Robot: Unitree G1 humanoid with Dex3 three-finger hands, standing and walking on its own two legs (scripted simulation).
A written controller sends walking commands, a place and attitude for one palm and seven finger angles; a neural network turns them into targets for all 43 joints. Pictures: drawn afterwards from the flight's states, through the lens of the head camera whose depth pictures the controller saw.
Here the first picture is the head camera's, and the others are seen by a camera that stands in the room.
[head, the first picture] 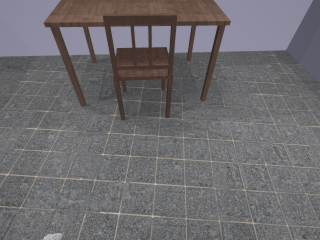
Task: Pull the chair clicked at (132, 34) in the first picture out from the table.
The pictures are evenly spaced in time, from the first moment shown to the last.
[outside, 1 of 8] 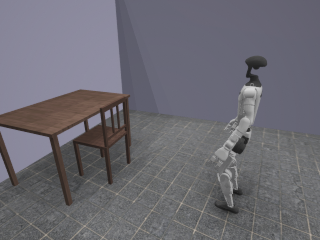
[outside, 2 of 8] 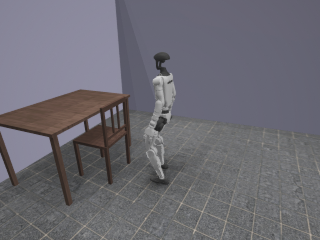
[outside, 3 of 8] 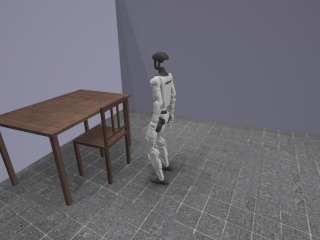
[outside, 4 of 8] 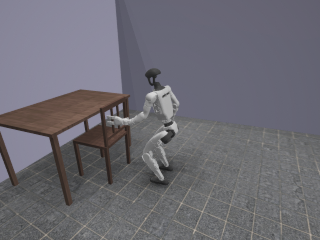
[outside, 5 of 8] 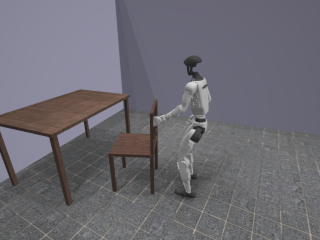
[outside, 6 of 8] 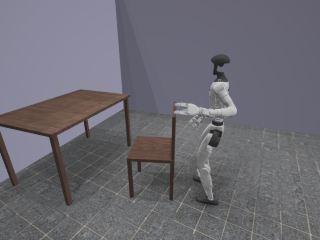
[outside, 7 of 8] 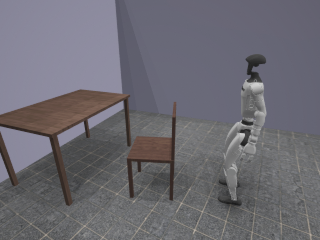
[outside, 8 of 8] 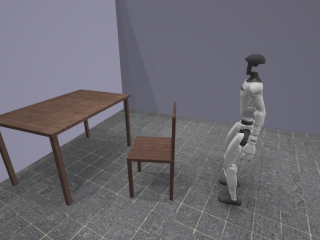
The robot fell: no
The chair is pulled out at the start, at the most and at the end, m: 0.00 0.62 0.62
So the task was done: yes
